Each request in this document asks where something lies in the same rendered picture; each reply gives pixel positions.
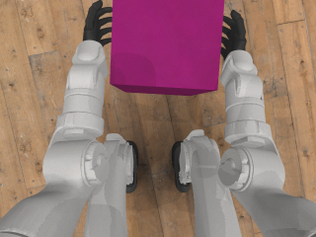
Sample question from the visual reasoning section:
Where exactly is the carton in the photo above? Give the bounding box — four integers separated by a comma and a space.
110, 0, 225, 96

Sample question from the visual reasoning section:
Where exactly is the robot right hand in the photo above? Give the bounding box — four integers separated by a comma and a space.
220, 10, 247, 61

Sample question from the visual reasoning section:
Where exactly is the robot left foot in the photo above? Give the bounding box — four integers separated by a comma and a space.
125, 140, 138, 194

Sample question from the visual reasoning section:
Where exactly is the left robot upper arm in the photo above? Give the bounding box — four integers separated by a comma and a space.
0, 139, 111, 237

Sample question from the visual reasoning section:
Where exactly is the robot right foot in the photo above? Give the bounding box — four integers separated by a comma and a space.
172, 141, 191, 193

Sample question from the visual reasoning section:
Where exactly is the right robot upper arm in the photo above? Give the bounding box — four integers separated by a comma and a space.
217, 145, 316, 237

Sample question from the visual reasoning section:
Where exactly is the robot left forearm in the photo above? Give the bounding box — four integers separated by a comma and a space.
42, 39, 109, 177

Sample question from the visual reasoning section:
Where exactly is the robot left hand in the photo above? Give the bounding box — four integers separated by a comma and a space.
83, 0, 113, 46

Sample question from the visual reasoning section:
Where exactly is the robot right forearm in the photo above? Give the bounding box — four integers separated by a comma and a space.
219, 49, 281, 160

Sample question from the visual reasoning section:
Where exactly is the robot foot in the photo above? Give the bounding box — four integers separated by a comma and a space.
172, 141, 191, 193
125, 140, 138, 194

